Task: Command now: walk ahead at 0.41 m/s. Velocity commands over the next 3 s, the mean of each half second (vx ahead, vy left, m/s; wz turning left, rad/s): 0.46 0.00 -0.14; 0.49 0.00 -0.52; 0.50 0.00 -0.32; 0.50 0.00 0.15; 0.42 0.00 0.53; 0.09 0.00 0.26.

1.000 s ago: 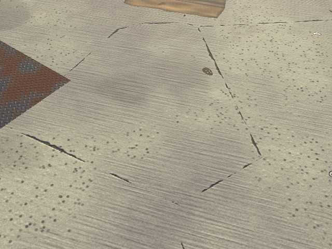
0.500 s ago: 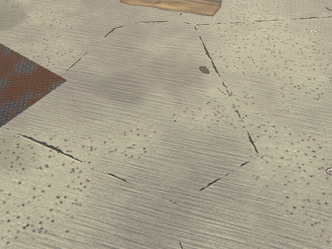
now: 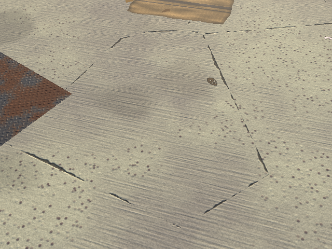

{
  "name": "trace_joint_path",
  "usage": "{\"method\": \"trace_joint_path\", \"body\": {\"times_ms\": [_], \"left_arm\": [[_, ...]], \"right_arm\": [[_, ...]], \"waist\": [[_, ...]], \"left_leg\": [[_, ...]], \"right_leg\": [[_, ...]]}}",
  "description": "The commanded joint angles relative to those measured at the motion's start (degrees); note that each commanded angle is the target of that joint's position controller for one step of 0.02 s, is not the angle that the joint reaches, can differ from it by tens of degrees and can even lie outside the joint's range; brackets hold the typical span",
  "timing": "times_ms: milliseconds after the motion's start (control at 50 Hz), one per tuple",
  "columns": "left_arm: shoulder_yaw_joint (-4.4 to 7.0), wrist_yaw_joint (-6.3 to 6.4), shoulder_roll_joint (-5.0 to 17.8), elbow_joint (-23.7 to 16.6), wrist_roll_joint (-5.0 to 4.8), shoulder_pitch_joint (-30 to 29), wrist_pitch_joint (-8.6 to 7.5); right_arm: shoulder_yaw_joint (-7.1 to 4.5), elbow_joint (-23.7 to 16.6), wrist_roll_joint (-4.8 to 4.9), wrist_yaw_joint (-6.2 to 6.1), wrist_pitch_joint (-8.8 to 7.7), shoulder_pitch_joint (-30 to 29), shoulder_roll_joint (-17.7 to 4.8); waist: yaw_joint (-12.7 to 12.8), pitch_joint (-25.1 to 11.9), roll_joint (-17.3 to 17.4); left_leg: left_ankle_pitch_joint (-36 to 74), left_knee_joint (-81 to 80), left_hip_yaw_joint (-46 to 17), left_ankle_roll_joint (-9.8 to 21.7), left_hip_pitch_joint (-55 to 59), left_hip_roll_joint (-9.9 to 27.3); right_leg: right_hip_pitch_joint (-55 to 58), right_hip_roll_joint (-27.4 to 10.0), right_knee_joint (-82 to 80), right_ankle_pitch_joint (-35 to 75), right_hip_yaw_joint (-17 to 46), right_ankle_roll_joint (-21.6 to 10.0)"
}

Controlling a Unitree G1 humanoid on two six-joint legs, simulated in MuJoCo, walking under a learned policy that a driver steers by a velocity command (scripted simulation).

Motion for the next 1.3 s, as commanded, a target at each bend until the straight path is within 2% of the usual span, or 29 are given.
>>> {"method": "trace_joint_path", "body": {"times_ms": [20, 80, 160, 200, 240, 260, 280, 300, 320, 340, 400, 500, 680, 740, 780, 800, 820, 840, 860, 880, 900, 920, 980, 1040, 1100, 1200, 1260, 1280, 1300], "left_arm": [[0.59, 1.13, 6.76, -2.26, 0.37, 2.74, 0.72], [1.22, 2.05, 9.97, -3.36, 0.29, 2.85, 0.91], [2.22, 2.2, 10.99, -3.03, -1.0, 3.56, 0.83], [2.79, 2.11, 12.02, -3.61, -0.57, 2.17, 1.41], [2.42, 1.87, 11.04, -4.9, 0.33, 0.98, 2.29], [1.16, 1.53, 6.9, -6.56, 1.12, 3.41, 2.11], [-0.66, 1.24, -0.34, -6.24, -0.19, 8.83, 0.78], [1.17, 1.15, 6.69, -7.08, -2.1, 3.16, -0.42], [2.07, 1.26, 9.3, -8.74, -3.2, -2.08, -0.94], [2.31, 1.85, 9.03, -9.04, -2.83, -4.27, -0.94], [3.06, 2.0, 5.56, -8.32, -2.16, -2.0, 1.53], [3.92, 1.9, 6.05, -12.84, -1.35, -10.32, 2.97], [2.35, -2.09, 4.13, -21.48, -0.92, -27.63, 1.89], [3.3, -3.23, 6.46, -23.75, -1.24, -26.41, 2.12], [5.59, -3.24, 10.81, -22.25, -1.56, -15.56, 2.46], [7.74, -2.31, 14.79, -19.98, -1.58, -5.75, 2.72], [9.31, -1.04, 21.36, -19.11, -1.47, -1.82, 3.13], [8.45, -1.19, 20.48, -20.82, -0.83, -1.65, 2.41], [7.15, -1.3, 16.01, -20.56, -0.09, -2.35, 1.87], [6.57, -1.21, 13.87, -20.91, -0.34, -6.1, 1.36], [5.97, -1.23, 12.0, -22.05, -0.55, -10.76, 1.16], [5.39, -1.09, 10.41, -23.09, -0.21, -13.79, 1.07], [5.45, -0.34, 11.42, -23.7, -0.4, -13.99, 0.88], [6.02, 0.91, 13.5, -23.33, -0.64, -10.97, 1.06], [5.94, 1.38, 13.29, -22.9, -0.85, -8.87, 1.59], [5.49, 1.45, 12.15, -20.43, -0.85, -4.58, 1.65], [5.71, 1.78, 12.97, -20.15, -0.49, -5.18, 2.35], [5.39, 1.75, 12.33, -20.5, -0.39, -6.06, 2.55], [4.51, 1.55, 10.59, -21.38, 0.09, -6.76, 2.56]], "right_arm": [[0.09, -5.78, -0.37, 1.01, -0.72, -9.0, -0.53], [1.11, -8.84, -0.27, 1.37, -0.42, -16.44, 0.68], [0.51, -10.69, 0.14, 1.88, -0.2, -18.57, -2.8], [-0.8, -9.86, -0.01, 1.88, -0.38, -13.7, -5.42], [-3.3, -4.98, 0.32, 1.12, 0.01, 3.22, -9.43], [-4.44, -3.39, -0.92, 0.42, 0.35, 11.93, -14.03], [-3.9, -2.76, -1.68, 1.17, 0.21, 13.38, -14.39], [-2.54, -3.05, -1.13, 1.28, -0.26, 8.84, -9.09], [-1.88, -3.78, -0.86, 1.18, -0.66, 3.55, -6.76], [-1.53, -4.24, -1.2, 1.33, -1.14, -0.82, -5.54], [-0.92, -2.78, -2.47, 1.55, -1.81, -3.34, -2.04], [-1.58, -0.69, -2.76, -0.1, -2.15, -0.65, -4.84], [-2.22, 0.81, -1.49, -1.97, 0.57, 8.28, -8.32], [-2.85, -0.36, -1.25, -2.24, 2.05, 6.91, -10.38], [-3.23, -1.59, -1.22, -2.66, 3.02, 5.03, -11.75], [-2.93, -2.5, -1.15, -2.76, 2.93, 4.24, -11.37], [-0.75, -5.0, -3.06, -1.85, 1.71, 9.12, -3.84], [0.1, -6.93, -1.7, -0.75, -1.21, 8.13, -3.38], [-1.25, -8.88, 0.71, -0.04, -3.06, -0.22, -7.83], [-1.09, -9.85, 1.11, -0.01, -3.87, -2.36, -7.58], [-1.32, -8.91, -0.02, -0.49, -3.82, -1.94, -7.31], [-1.93, -8.45, -0.88, -0.76, -3.06, -0.68, -7.96], [-2.11, -9.32, -2.27, -0.82, -0.77, 0.21, -6.26], [-1.68, -11.99, -2.71, -1.23, -0.23, -6.66, -4.94], [-0.99, -13.66, -2.17, -0.72, -0.68, -12.38, -3.49], [-1.18, -15.53, -1.53, 0.82, -1.91, -16.39, -5.55], [-1.89, -15.13, -1.58, 1.17, -2.65, -12.89, -7.47], [-2.69, -13.59, -1.82, 0.96, -2.85, -7.57, -8.8], [-3.46, -12.19, -2.56, 0.71, -3.02, 0.5, -10.96]], "waist": [[0.76, 7.02, -6.66], [1.69, 8.51, -7.32], [-0.3, 9.41, -7.86], [-3.98, 4.76, -8.7], [-12.12, -5.79, -8.1], [-12.64, -14.1, 1.86], [-9.26, -22.17, 15.58], [-9.5, -13.27, 9.7], [-7.88, -5.03, 6.33], [-5.77, -2.13, 1.48], [-1.61, 0.52, 3.71], [-1.67, 5.04, 1.17], [-7.25, 7.48, -1.26], [-4.45, 4.09, 1.98], [2.17, -2.72, 4.09], [7.2, -7.61, 1.92], [3.4, -13.54, -12.37], [2.4, -22.31, -12.29], [5.01, -16.37, -7.22], [2.92, -9.35, -4.54], [-0.17, -5.28, -0.15], [-2.36, -3.33, -0.48], [-4.49, -1.96, -1.73], [-2.7, 0.23, -3.07], [-0.22, 0.7, -5.7], [1.85, 1.36, -7.19], [-0.63, 1.09, -8.97], [-3.42, -1.64, -8.57], [-7.11, -8.8, -6.58]], "left_leg": [[6.55, -9.18, 0.3, -1.56, -14.6, 2.53], [13.58, -22.9, 2.84, -2.77, -4.85, -0.23], [15.76, -29.86, 1.04, -0.45, -0.91, -0.61], [13.56, -30.11, 2.05, 1.6, 6.51, -2.75], [11.79, -29.58, 1.18, 4.73, 29.94, -3.05], [2.62, -31.28, -17.23, 9.36, 48.43, 10.7], [-9.51, -43.24, -44.29, 16.07, 55.93, 21.83], [-11.87, -47.0, -42.06, 12.66, 48.07, 19.36], [-6.99, -47.74, -31.27, 10.08, 38.5, 18.04], [0.25, -49.12, -23.97, 8.56, 30.27, 16.05], [8.0, -53.42, -10.13, 6.6, 19.83, 11.27], [13.44, -56.98, -1.92, 7.91, 19.91, 11.44], [25.57, -52.57, 8.66, 5.83, 35.2, 13.16], [49.17, -43.63, 11.24, 4.11, 38.95, 14.05], [62.05, -27.15, 12.53, 2.42, 36.49, 13.0], [53.2, -12.59, 13.02, 0.11, 27.18, 10.59], [7.62, 9.24, 11.77, -3.29, 2.89, 2.61], [-18.46, 20.86, -2.25, -3.64, -9.79, -5.9], [-13.78, 21.47, -7.11, -1.82, -16.07, -2.25], [-8.16, 16.82, -6.58, -0.68, -16.44, 0.42], [-4.84, 11.53, -6.21, -0.99, -12.7, 2.78], [-2.77, 7.47, -6.23, -1.64, -8.16, 4.37], [0.53, 0.6, -4.99, -4.62, -3.36, 4.76], [9.77, -11.49, -3.88, -6.92, -4.96, 3.01], [20.51, -25.49, -3.23, -6.73, -1.27, 0.2], [21.89, -32.92, -4.09, -4.11, -0.34, -0.39], [14.08, -34.85, -2.8, -1.13, 2.99, -1.27], [14.13, -36.74, -1.38, 0.52, 10.11, -2.48], [16.13, -34.28, -5.52, 3.68, 23.55, 2.24]], "right_leg": [[5.16, -12.6, -10.78, 19.38, 10.32, -7.91], [-2.92, -11.32, -13.83, 17.25, 6.58, -7.95], [1.48, -14.87, -13.04, 22.11, 5.74, -7.11], [5.33, -15.39, -5.05, 41.15, 3.93, -5.57], [-2.32, -11.5, 16.44, 48.94, 1.54, -2.83], [-18.93, -5.69, 36.75, 26.96, -0.37, -0.82], [-31.71, 3.04, 53.28, -14.35, 5.38, 0.6], [-36.62, -0.15, 59.39, -13.07, 9.78, -0.56], [-38.09, -3.1, 58.91, -7.38, 8.0, -1.57], [-34.89, -6.05, 56.19, -2.06, 7.22, -1.73], [-27.48, -9.2, 50.59, 2.81, 7.26, -1.94], [-37.56, -9.5, 42.19, 12.25, 8.35, -0.53], [-41.71, -6.84, 19.18, 19.19, -1.27, -1.45], [-34.75, -2.59, 17.74, 11.1, -5.82, -4.17], [-19.32, 2.1, 16.66, 8.15, -7.78, -7.24], [-3.07, 2.23, 12.55, 10.83, -3.88, -9.82], [18.8, -12.77, 12.14, 8.53, 22.23, -17.86], [27.77, -21.55, 0.63, 0.65, 49.97, -25.58], [24.82, -19.49, -2.3, 2.28, 43.16, -21.14], [16.2, -17.23, -2.35, 7.0, 34.13, -18.63], [6.88, -14.46, -2.82, 12.99, 27.25, -16.64], [0.13, -12.41, -3.86, 17.93, 22.65, -15.49], [-8.51, -9.87, -6.2, 24.89, 17.7, -15.56], [-11.33, -7.5, -6.58, 24.99, 14.38, -14.24], [-12.33, -5.16, -5.57, 18.26, 12.38, -11.18], [-4.65, -9.62, -1.65, 15.0, 16.83, -10.05], [0.22, -11.79, 3.06, 23.56, 19.16, -8.88], [0.41, -9.43, 8.66, 31.82, 17.66, -7.74], [-4.2, -6.32, 20.24, 31.22, 15.1, -6.08]]}}
Next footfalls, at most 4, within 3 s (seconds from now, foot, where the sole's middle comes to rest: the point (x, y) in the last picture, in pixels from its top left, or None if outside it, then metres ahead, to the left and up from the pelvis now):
0.24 left None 0.31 0.14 -0.78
0.80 right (218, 232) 0.60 -0.12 -0.78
1.30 left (200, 162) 0.94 -0.06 -0.78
1.82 right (270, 142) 1.07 -0.42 -0.78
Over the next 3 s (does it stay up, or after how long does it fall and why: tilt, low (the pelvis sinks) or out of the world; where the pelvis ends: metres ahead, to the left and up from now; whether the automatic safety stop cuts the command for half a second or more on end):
stays up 1.42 -0.37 -0.01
